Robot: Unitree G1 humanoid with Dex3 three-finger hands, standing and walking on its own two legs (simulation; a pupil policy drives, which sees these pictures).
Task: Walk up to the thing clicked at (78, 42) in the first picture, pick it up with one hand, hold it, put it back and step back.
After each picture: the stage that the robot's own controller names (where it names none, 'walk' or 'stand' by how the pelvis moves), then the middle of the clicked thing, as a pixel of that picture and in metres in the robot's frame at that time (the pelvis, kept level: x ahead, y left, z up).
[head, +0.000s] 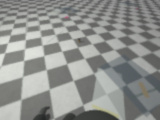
stand; (79, 40) +1.83 +0.31 -0.72
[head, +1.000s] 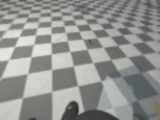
walk; (89, 41) +1.71 +0.13 -0.70
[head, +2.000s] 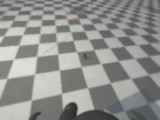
walk; (84, 56) +1.16 +0.11 -0.69
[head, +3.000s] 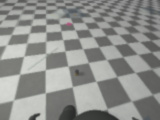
walk; (76, 72) +0.74 +0.18 -0.70
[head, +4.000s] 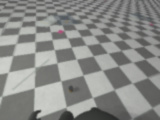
walk; (70, 89) +0.51 +0.16 -0.71
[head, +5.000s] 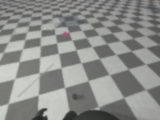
stand; (74, 97) +0.38 +0.17 -0.71
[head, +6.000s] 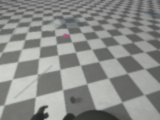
stand; (72, 100) +0.35 +0.18 -0.71
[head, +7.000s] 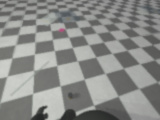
stand; (70, 95) +0.36 +0.19 -0.71
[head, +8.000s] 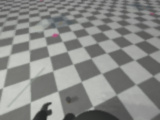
stand; (68, 100) +0.33 +0.24 -0.72
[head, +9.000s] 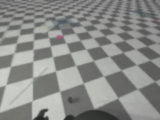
stand; (70, 100) +0.35 +0.20 -0.73
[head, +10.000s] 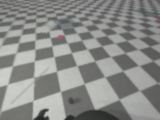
stand; (70, 101) +0.34 +0.20 -0.73
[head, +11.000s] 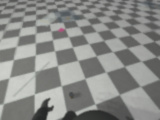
go down; (71, 95) +0.36 +0.19 -0.72
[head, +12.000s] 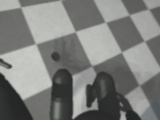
go down; (55, 57) +0.43 +0.25 -0.30
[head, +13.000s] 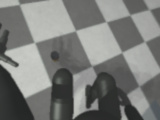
close in; (55, 56) +0.42 +0.26 -0.29
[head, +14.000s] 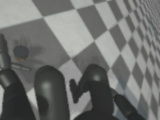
close in; (21, 54) +0.41 +0.30 -0.22
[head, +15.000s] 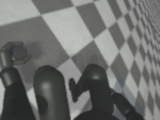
close; (19, 54) +0.40 +0.30 -0.22
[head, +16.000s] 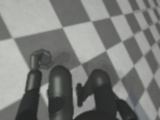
lift; (45, 59) +0.36 +0.26 -0.16
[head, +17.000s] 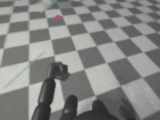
lift; (63, 73) +0.32 +0.18 +0.01
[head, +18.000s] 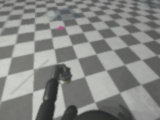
hold; (66, 75) +0.32 +0.17 +0.00
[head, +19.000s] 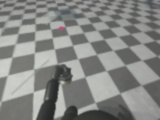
hold; (66, 75) +0.32 +0.17 +0.00
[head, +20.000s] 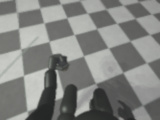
crouch; (63, 64) +0.39 +0.19 -0.06
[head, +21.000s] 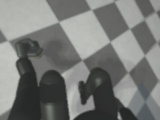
lower; (35, 50) +0.44 +0.28 -0.19
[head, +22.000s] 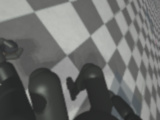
lower; (11, 50) +0.42 +0.31 -0.23
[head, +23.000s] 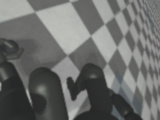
lower; (12, 50) +0.42 +0.31 -0.23
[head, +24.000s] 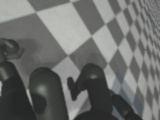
lower; (12, 50) +0.42 +0.31 -0.23
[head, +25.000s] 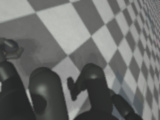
lower; (12, 50) +0.42 +0.31 -0.22
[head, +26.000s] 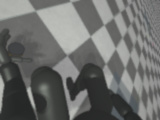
withdraw; (16, 51) +0.41 +0.30 -0.23
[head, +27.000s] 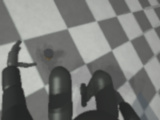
stand; (48, 54) +0.43 +0.27 -0.27
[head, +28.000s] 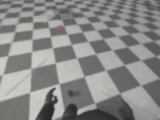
stand; (70, 93) +0.38 +0.17 -0.64
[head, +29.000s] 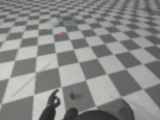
stand; (72, 96) +0.40 +0.18 -0.67
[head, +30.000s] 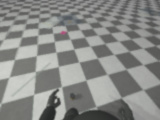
stand; (72, 96) +0.39 +0.17 -0.67
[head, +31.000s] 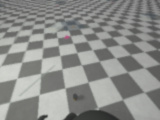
stand; (75, 97) +0.42 +0.17 -0.72
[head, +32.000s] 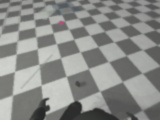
walk; (77, 84) +0.46 +0.14 -0.70
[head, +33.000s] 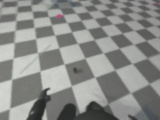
walk; (74, 70) +0.67 +0.17 -0.69
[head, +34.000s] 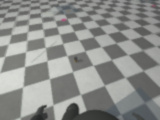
stand; (75, 59) +1.00 +0.27 -0.70
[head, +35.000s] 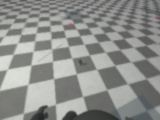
stand; (80, 62) +1.05 +0.18 -0.72
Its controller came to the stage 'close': yes
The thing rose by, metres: 0.71
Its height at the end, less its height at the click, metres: +0.00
